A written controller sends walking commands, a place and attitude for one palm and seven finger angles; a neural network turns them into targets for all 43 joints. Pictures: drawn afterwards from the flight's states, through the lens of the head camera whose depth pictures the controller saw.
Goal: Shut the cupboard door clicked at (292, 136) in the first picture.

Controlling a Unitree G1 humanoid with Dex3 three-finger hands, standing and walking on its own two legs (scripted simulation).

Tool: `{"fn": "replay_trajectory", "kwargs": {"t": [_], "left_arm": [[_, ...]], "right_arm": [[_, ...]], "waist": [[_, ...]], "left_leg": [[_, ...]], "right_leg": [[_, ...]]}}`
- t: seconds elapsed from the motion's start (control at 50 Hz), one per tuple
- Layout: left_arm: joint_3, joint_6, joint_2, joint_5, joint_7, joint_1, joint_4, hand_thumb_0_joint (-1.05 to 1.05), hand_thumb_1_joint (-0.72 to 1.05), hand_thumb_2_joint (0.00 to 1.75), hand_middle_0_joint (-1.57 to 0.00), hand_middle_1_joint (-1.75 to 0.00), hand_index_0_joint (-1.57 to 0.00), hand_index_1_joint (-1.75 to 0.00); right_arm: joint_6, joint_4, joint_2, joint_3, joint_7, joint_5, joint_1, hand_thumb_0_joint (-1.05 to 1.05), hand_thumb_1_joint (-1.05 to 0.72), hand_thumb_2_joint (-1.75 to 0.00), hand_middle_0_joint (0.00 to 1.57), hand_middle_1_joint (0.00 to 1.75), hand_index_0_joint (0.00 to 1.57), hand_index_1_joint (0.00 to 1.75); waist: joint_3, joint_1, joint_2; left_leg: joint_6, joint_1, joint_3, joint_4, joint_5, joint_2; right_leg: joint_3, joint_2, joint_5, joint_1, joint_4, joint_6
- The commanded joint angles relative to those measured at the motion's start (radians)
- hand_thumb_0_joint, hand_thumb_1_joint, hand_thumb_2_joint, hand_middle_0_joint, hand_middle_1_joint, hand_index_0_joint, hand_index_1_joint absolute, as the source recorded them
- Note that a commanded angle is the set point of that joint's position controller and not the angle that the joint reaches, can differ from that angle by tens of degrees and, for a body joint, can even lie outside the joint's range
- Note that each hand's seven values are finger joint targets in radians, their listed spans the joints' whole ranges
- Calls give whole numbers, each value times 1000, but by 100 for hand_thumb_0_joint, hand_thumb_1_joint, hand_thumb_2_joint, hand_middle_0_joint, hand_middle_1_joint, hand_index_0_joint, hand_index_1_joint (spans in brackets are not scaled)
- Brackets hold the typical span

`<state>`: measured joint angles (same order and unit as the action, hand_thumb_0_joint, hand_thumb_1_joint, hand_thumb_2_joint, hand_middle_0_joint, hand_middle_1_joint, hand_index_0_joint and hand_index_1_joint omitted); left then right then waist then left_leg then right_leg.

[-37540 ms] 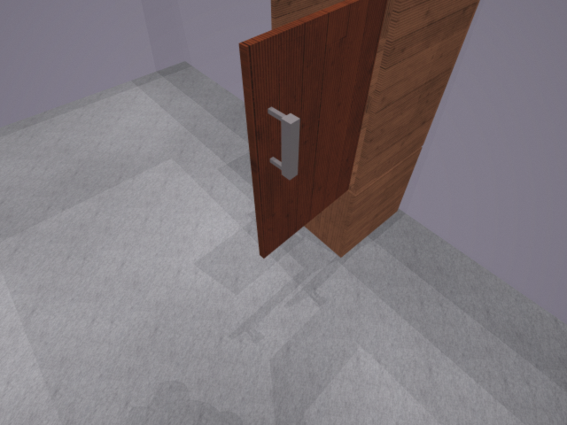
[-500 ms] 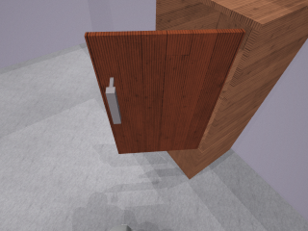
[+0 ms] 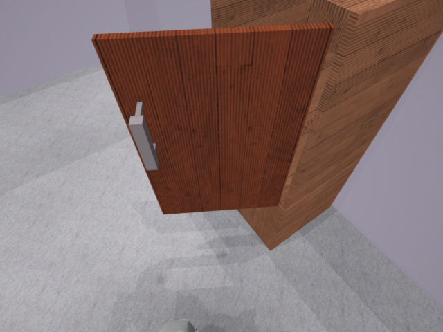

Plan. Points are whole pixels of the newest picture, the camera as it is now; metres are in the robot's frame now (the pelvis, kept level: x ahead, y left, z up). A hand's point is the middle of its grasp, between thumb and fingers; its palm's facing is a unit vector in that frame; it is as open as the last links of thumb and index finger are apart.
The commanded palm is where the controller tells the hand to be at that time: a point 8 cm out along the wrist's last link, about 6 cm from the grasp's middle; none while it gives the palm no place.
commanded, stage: come to a stop and stand still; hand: left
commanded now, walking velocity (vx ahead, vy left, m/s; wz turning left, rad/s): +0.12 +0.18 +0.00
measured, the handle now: (146, 137) +0.45 +0.20 +0.07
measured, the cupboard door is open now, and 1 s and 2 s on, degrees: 60 60 60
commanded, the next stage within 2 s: look again from close up in 0.58 s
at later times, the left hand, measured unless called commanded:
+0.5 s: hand out of the picture -0.01 +0.20 -0.15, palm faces +0.04 -0.98 -0.20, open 7.4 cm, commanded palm none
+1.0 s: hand out of the picture -0.01 +0.18 -0.17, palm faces +0.06 -0.99 -0.14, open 7.3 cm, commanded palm none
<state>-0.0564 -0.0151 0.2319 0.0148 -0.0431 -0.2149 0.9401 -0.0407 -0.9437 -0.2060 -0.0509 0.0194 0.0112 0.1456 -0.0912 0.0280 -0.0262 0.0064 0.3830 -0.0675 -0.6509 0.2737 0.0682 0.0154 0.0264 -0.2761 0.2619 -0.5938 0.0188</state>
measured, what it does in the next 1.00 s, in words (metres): steps on the spot: left foot, then right foot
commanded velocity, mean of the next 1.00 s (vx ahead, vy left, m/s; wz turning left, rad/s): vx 0.06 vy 0.02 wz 0.00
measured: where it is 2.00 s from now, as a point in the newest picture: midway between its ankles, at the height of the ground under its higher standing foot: outside the picture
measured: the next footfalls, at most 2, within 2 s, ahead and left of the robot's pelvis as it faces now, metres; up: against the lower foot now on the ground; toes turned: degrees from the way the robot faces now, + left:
left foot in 0.22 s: +0.02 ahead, +0.08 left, +0.00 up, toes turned +8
right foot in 0.56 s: +0.00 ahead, -0.10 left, +0.00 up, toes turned -2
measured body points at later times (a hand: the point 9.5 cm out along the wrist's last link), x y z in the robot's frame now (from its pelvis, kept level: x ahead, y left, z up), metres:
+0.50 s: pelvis -0.04 +0.01 +0.01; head -0.05 +0.02 +0.46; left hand -0.01 +0.25 -0.14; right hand -0.06 -0.22 -0.14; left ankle -0.01 +0.07 -0.72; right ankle -0.04 -0.10 -0.70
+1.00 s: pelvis +0.01 +0.03 +0.01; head +0.01 +0.05 +0.46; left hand -0.01 +0.24 -0.15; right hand +0.00 -0.19 -0.14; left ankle -0.01 +0.07 -0.72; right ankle -0.04 -0.09 -0.72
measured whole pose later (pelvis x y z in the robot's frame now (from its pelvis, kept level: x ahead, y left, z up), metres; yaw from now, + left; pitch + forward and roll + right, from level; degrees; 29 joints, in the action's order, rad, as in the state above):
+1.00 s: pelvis +0.01 +0.03 +0.01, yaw +1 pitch +0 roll -1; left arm 0.01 0.00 0.13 0.01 -0.04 -0.31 1.09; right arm 0.03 -1.10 -0.12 0.02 0.05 0.01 0.32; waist -0.02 0.00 0.03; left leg -0.11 0.17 -0.14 -0.45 0.28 -0.06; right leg -0.05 0.02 -0.32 0.14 -0.46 0.01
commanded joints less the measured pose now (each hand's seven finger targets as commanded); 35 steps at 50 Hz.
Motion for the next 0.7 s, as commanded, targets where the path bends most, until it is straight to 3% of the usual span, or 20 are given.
{"fn": "replay_trajectory", "kwargs": {"t": [0.0,0.02,0.06,0.14,0.18,0.2,0.22,0.24,0.26,0.3,0.32,0.38,0.42,0.5,0.52,0.54,0.56,0.58,0.64,0.68], "left_arm": [[18,57,145,24,-13,-80,-62,0,90,90,-20,-30,-20,-30],[1,57,153,21,-14,-88,-63,0,90,90,-20,-30,-20,-30],[0,57,144,14,-18,-33,-79,0,90,90,-20,-30,-20,-30],[-18,28,193,22,-12,4,-107,0,90,90,-20,-30,-20,-30],[-20,10,191,19,-5,9,-101,0,90,90,-20,-30,-20,-30],[-13,2,156,17,-2,6,-102,0,90,90,-20,-30,-20,-30],[0,-6,104,14,4,2,-110,0,90,90,-20,-30,-20,-30],[16,-4,43,10,4,-17,-124,0,90,90,-20,-30,-20,-30],[21,1,47,15,0,2,-122,0,90,90,-20,-30,-20,-30],[9,9,52,15,15,-54,-93,0,90,90,-20,-30,-20,-30],[11,9,40,14,23,-88,-77,0,90,90,-20,-30,-20,-30],[24,8,15,13,37,-92,-65,0,90,90,-20,-30,-20,-30],[33,9,-1,12,35,-76,-60,0,90,90,-20,-30,-20,-30],[38,20,-27,9,25,-162,-10,0,90,90,-20,-30,-20,-30],[35,24,-11,10,20,-190,4,0,90,90,-20,-30,-20,-30],[32,31,15,12,12,-207,15,0,90,90,-20,-30,-20,-30],[27,32,43,8,9,-219,27,0,90,90,-20,-30,-20,-30],[26,38,66,1,6,-188,26,0,90,90,-20,-30,-20,-30],[34,43,36,-2,2,-112,14,0,90,90,-20,-30,-20,-30],[46,45,9,-4,5,-126,33,0,90,90,-20,-30,-20,-30]], "right_arm": [[23,109,-32,-20,-18,3,36,0,-90,-90,20,30,20,30],[14,114,-30,-16,-24,0,14,0,-90,-90,20,30,20,30],[0,125,-62,-21,-27,2,42,0,-90,-90,20,30,20,30],[1,111,-79,-21,-43,12,105,0,-90,-90,20,30,20,30],[12,78,-75,-14,-41,19,210,0,-90,-90,20,30,20,30],[18,60,-86,-11,-37,23,272,0,-90,-90,20,30,20,30],[22,50,-119,-13,-32,33,317,0,-90,-90,20,30,20,30],[27,57,-166,-21,-24,38,333,0,-90,-90,20,30,20,30],[32,63,-147,-12,-18,27,288,0,-90,-90,20,30,20,30],[43,88,-132,-3,-16,19,169,0,-90,-90,20,30,20,30],[52,91,-138,-3,-16,20,149,0,-90,-90,20,30,20,30],[68,55,-127,2,-9,20,191,0,-90,-90,20,30,20,30],[67,23,-122,4,-4,20,242,0,-90,-90,20,30,20,30],[60,-20,-105,10,0,11,257,0,-90,-90,20,30,20,30],[59,-24,-82,15,-1,6,249,0,-90,-90,20,30,20,30],[62,-21,-52,24,-2,1,235,0,-90,-90,20,30,20,30],[62,-16,-30,30,-5,2,218,0,-90,-90,20,30,20,30],[58,-24,-19,32,-8,6,221,0,-90,-90,20,30,20,30],[45,-78,14,40,-9,7,288,0,-90,-90,20,30,20,30],[61,-101,7,45,-3,5,314,0,-90,-90,20,30,20,30]], "waist": [[124,-38,13],[148,-20,96],[60,-44,262],[-28,-45,139],[-18,-75,134],[-8,-93,74],[-29,-102,-82],[-43,-97,-257],[-56,-83,-259],[-14,-15,-70],[10,3,-31],[35,-18,-26],[36,-45,-23],[40,-18,41],[33,-12,86],[15,-7,137],[-17,-10,195],[-5,-36,197],[-46,-79,170],[-28,-72,58]], "left_leg": [[17,53,49,-205,144,-57],[11,49,45,-231,146,-67],[5,101,83,-298,126,-33],[5,-54,21,-106,142,-48],[-12,-213,-24,32,132,-88],[-31,-268,11,118,183,-76],[-84,-235,159,249,321,14],[-171,-132,400,435,472,170],[-222,-59,527,502,492,197],[-237,18,448,480,391,190],[-222,25,389,479,371,173],[-207,-36,291,477,294,149],[-213,-70,291,470,289,158],[-159,-9,245,400,319,132],[-124,53,197,350,298,94],[-87,122,136,256,228,28],[-46,124,30,139,168,-49],[-37,42,10,60,121,-50],[-36,-138,35,118,30,-37],[-46,-197,65,219,2,-5]], "right_leg": [[137,228,659,-91,141,-145],[218,226,518,-73,161,-157],[228,256,285,3,216,-168],[219,249,-321,194,308,-178],[179,190,-470,303,260,-139],[125,131,-487,344,166,-111],[21,19,-463,382,-20,-69],[-113,-82,-354,362,-265,-26],[-39,-51,-295,351,-428,-47],[-1,-9,-193,280,-567,-57],[-20,-4,-167,240,-546,-52],[-68,8,-158,170,-338,-48],[-79,-5,-192,125,-212,-52],[-62,-24,-102,-88,126,-60],[5,11,-112,-161,201,-76],[151,103,-173,-183,266,-118],[274,210,-275,-117,350,-178],[335,264,-371,-20,410,-211],[189,164,-312,161,377,-158],[95,96,-165,151,265,-117]]}}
